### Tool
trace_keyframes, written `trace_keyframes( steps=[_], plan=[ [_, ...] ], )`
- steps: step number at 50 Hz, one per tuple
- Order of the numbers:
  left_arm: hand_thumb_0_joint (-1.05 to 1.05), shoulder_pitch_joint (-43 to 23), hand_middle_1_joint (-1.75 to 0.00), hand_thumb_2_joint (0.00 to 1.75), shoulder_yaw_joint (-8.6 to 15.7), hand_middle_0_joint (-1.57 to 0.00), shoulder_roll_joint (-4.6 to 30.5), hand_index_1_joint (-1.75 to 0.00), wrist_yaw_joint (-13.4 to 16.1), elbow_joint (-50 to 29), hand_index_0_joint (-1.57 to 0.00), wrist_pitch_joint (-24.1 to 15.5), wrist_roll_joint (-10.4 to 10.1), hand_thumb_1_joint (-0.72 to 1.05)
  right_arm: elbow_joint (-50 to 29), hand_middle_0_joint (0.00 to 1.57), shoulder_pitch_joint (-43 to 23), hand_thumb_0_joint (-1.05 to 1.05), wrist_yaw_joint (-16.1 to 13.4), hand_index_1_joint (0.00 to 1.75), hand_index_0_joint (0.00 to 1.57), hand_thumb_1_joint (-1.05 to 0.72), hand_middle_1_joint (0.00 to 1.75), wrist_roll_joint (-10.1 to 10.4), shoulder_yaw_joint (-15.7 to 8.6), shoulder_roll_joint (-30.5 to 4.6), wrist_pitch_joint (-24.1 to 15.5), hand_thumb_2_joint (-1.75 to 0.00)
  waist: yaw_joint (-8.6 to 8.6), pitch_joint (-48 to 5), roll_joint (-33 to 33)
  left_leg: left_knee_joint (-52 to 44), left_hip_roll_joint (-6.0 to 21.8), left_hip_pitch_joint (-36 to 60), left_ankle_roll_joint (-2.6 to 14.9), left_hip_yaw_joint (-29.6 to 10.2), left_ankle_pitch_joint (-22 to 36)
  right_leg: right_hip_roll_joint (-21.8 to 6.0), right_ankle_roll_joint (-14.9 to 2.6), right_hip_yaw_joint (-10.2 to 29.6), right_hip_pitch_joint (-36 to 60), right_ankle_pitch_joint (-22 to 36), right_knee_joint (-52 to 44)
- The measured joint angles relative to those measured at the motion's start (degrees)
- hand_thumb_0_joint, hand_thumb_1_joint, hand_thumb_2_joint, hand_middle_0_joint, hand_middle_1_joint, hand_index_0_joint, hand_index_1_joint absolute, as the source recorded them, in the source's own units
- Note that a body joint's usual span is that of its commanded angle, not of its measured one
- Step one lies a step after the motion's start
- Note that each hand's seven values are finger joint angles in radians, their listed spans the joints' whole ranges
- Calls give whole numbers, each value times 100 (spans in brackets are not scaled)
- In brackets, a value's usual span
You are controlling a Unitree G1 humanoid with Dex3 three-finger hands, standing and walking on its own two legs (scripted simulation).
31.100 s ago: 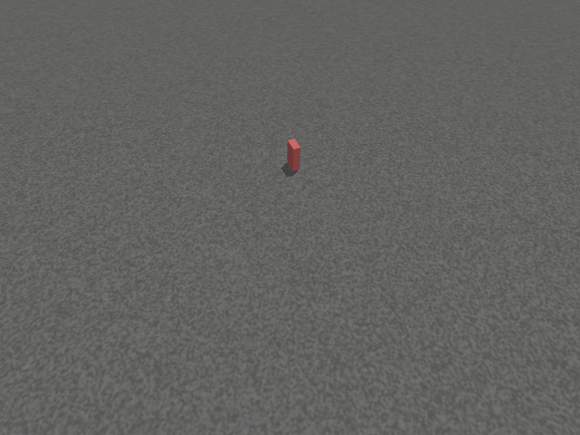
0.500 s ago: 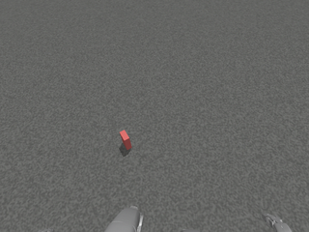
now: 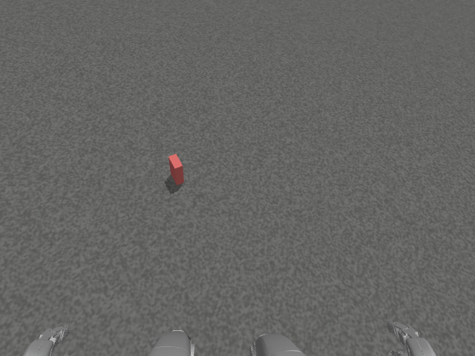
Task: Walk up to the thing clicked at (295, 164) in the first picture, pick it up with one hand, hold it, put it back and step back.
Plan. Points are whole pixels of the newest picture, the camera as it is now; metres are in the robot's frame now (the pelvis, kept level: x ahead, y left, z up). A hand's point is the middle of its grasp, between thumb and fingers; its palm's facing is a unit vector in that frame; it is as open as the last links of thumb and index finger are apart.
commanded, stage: step back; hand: left
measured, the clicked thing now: (176, 170) +0.88 +0.24 -0.69
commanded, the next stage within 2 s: stand in 1.30 s
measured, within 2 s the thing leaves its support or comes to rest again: neither
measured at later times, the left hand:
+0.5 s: hand out of the picture -0.07 +0.27 -0.14, palm faces +0.10 -0.90 -0.43, open 7.4 cm
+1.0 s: hand out of the picture -0.02 +0.22 -0.14, palm faces +0.11 -0.92 -0.37, open 7.4 cm
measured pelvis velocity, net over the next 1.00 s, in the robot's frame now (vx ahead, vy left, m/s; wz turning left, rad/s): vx -0.07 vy -0.05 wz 0.10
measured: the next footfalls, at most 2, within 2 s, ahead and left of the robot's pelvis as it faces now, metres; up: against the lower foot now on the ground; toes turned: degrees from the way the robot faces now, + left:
right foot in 0.10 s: -0.05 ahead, -0.16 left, +0.00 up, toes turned +0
left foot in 0.44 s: -0.09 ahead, +0.09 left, +0.00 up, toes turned +2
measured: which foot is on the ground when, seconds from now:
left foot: down 0.00-0.14, up 0.16-0.42, down 0.44-0.78, up 0.80-1.00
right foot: up 0.00-0.08, down 0.10-0.48, up 0.50-0.72, down 0.74-1.00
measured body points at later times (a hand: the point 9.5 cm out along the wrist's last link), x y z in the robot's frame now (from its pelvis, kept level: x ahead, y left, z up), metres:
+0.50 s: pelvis -0.12 -0.03 -0.01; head -0.11 -0.03 +0.44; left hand -0.07 +0.31 -0.12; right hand -0.06 -0.34 -0.14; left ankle -0.13 +0.09 -0.73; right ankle -0.09 -0.16 -0.72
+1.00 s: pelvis -0.07 -0.05 +0.00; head -0.05 -0.06 +0.44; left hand -0.03 +0.27 -0.12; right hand +0.03 -0.35 -0.14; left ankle -0.07 +0.10 -0.72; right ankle -0.04 -0.16 -0.73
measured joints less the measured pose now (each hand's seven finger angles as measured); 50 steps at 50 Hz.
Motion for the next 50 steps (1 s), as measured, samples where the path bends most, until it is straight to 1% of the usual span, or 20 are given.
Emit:
trace_keyframes(
  steps=[5,7,8,10,13,15,18,21,22,23,24,27,31,35,37,38,39,41,43,50],
  plan=[
    [0,156,-29,89,-57,-21,55,-30,-30,322,-20,-137,-14,90,-181,21,-336,1,89,30,21,-90,30,-8,-13,-195,96,-90,80,26,98,388,174,-493,-152,143,152,-395,-88,-524,924,373,-2382],
    [0,163,-29,89,-59,-20,-137,-30,-45,537,-20,-198,35,91,-102,21,-423,1,95,30,21,-90,30,26,-78,-353,181,-90,6,78,537,700,331,-675,-101,-143,-33,-171,-141,-758,1034,477,-2590],
    [0,242,-29,89,-78,-20,-201,-30,-75,573,-20,-206,71,91,-47,20,-369,1,70,30,21,-90,30,39,-111,-364,225,-90,-32,8,631,915,195,-779,-76,-358,-555,-161,-163,-828,979,511,-2520],
    [0,426,-29,89,-113,-21,-223,-30,-111,600,-20,-188,128,90,103,20,-145,1,27,30,20,-90,30,49,-137,-290,285,-90,119,-234,486,1630,-262,-941,-142,-512,-1380,-343,-256,-706,802,539,-2384],
    [0,583,-30,89,-118,-21,-276,-30,-77,680,-21,-201,139,90,319,20,152,1,68,30,20,-90,30,100,-115,-296,287,-90,187,-450,434,2596,-678,-965,-176,-660,-1368,-530,-270,-643,755,775,-2603],
    [0,588,-30,89,-92,-21,-294,-30,-71,693,-21,-248,147,90,422,20,358,1,89,30,20,-90,30,100,-125,-324,247,-90,149,-536,526,2867,-737,-838,-222,-709,-1222,-556,-263,-737,707,900,-2727],
    [0,530,-30,89,-48,-21,-245,-30,-72,637,-21,-359,175,90,628,20,644,1,138,30,20,-90,30,71,-119,-324,196,-90,107,-613,639,2331,-568,-345,-294,-583,-1279,-553,-280,-923,614,962,-2756],
    [0,406,-30,89,-5,-21,-131,-30,-85,564,-21,-432,170,90,871,20,856,1,211,30,20,-90,30,15,-97,-244,159,-90,56,-653,615,1147,-341,280,-271,-314,-1661,-627,-273,-1153,539,923,-2645],
    [0,360,-30,89,1,-21,-77,-30,-88,553,-21,-431,156,90,943,20,889,1,230,30,20,-90,30,3,-94,-197,125,-90,36,-648,550,616,-318,514,-217,-240,-1530,-687,-243,-1201,506,893,-2563],
    [0,307,-30,89,13,-21,0,-30,-80,569,-21,-416,145,90,1027,20,860,1,235,30,20,-90,30,-14,-100,-99,83,-90,53,-568,354,314,-430,671,-154,-154,-1028,-817,-217,-1133,497,851,-2445],
    [0,305,-30,89,25,-21,67,-30,-66,589,-21,-388,129,90,1069,20,836,1,242,30,20,-90,30,-40,-102,3,33,-90,98,-508,129,153,-557,807,-96,-22,-821,-918,-282,-965,473,752,-2301],
    [0,365,-29,89,-5,-21,28,-30,-77,801,-20,-316,75,90,1004,20,937,1,286,30,21,-90,30,-51,-100,71,-120,-90,-49,-678,125,56,-514,854,90,-53,-794,-661,-338,-859,194,108,-1560],
    [0,339,-29,89,-26,-21,34,-30,-174,872,-20,-390,26,90,957,21,951,1,277,30,21,-90,30,-50,-86,81,-219,-90,-133,-693,128,-302,-388,1020,70,-132,-614,-543,-371,-890,-48,315,-1314],
    [0,304,-29,89,-27,-21,8,-30,-217,892,-20,-469,25,90,881,21,858,1,273,30,21,-90,30,-34,-112,-14,-250,-90,-176,-615,150,-285,-288,1050,-70,-146,-659,-560,-329,-959,97,513,-2144],
    [0,294,-29,89,-34,-21,-27,-30,-196,922,-20,-537,26,90,851,21,804,1,258,30,21,-90,30,3,-115,-97,-200,-90,-156,-603,210,-12,-214,974,-156,-141,-852,-505,-337,-1007,373,925,-2874],
    [0,273,-29,89,-32,-21,-69,-30,-166,950,-20,-582,34,90,848,21,761,1,236,30,21,-90,30,29,-114,-147,-162,-90,-137,-573,301,224,-132,910,-193,-163,-1004,-427,-327,-1047,452,1444,-3052],
    [0,243,-29,89,-34,-21,-132,-30,-134,975,-20,-621,60,90,854,21,717,1,204,30,21,-90,30,58,-114,-190,-121,-90,-140,-539,431,517,-54,814,-123,-272,-1148,-335,-333,-1131,476,1568,-3019],
    [0,204,-29,89,-71,-21,-228,-30,-106,984,-20,-660,99,90,883,20,660,1,137,30,20,-90,30,79,-105,-186,-50,-90,-104,-552,506,1163,-169,530,-71,-489,-1648,-315,-374,-1214,461,1405,-2868],
    [0,160,-29,89,-114,-21,-304,-30,-108,981,-20,-661,103,90,916,20,616,1,125,30,20,-90,30,86,-85,-167,-43,-90,-22,-554,464,1570,-298,312,-57,-423,-1923,-402,-419,-1199,494,1296,-2825],
    [0,28,-30,89,-227,-21,-427,-30,-100,1019,-21,-687,63,90,1027,20,418,1,153,30,20,-90,30,88,-50,-179,-94,-90,76,-522,555,1010,-170,151,-88,-266,-1501,-541,-305,-1250,581,1178,-2861]
  ],
)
